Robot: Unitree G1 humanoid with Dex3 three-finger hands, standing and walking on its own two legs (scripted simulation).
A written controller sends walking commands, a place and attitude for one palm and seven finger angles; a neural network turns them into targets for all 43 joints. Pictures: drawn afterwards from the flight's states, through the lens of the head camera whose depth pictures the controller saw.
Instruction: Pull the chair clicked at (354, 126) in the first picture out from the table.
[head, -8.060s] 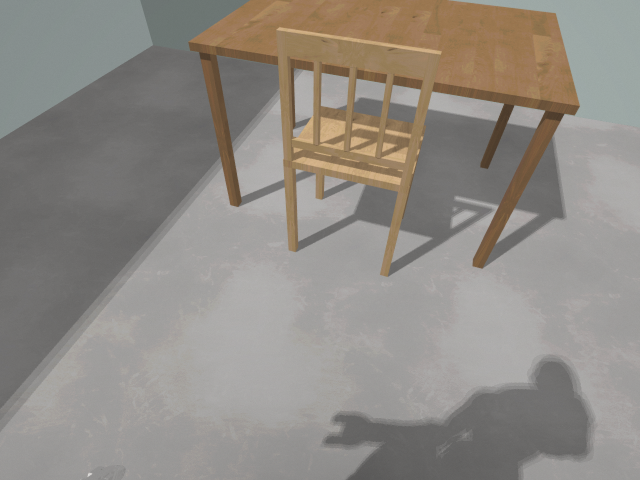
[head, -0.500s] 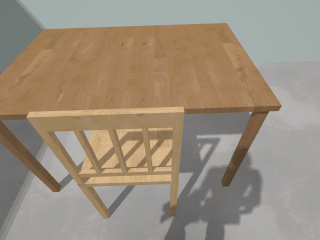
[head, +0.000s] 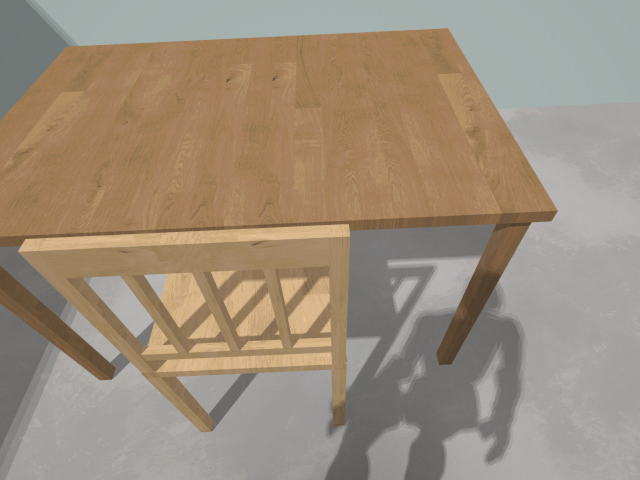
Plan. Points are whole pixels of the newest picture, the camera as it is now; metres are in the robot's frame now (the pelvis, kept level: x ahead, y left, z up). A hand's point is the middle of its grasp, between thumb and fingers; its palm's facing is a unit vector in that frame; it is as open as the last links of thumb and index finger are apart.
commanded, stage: come to a stop and stand still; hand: left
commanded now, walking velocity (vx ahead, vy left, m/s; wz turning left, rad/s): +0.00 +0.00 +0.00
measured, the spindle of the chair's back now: (220, 312) +0.38 +0.20 -0.09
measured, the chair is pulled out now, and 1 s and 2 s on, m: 0.00 0.00 0.00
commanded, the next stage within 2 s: look again from close up in 0.50 s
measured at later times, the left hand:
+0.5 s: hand out of the picture +0.02 +0.15 -0.17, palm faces +0.02 -0.97 -0.22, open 7.3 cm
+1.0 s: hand out of the picture -0.01 +0.14 -0.17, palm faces +0.03 -0.98 -0.18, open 7.3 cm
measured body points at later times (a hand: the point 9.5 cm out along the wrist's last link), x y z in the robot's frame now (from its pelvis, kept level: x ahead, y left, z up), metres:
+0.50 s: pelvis +0.01 -0.03 +0.00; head +0.02 -0.03 +0.45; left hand +0.02 +0.20 -0.15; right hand +0.01 -0.24 -0.16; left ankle -0.04 +0.09 -0.74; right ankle +0.01 -0.12 -0.74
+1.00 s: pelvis +0.00 -0.03 +0.00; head +0.01 -0.03 +0.45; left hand -0.01 +0.19 -0.16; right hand -0.02 -0.23 -0.16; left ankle -0.04 +0.09 -0.74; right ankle +0.01 -0.12 -0.74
